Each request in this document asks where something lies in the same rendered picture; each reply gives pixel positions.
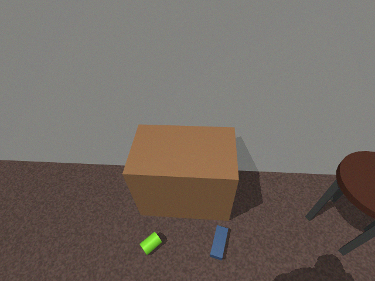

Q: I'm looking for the stool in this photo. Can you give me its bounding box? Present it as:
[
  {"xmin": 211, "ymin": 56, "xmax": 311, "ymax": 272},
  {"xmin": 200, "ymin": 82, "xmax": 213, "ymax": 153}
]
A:
[{"xmin": 305, "ymin": 151, "xmax": 375, "ymax": 256}]

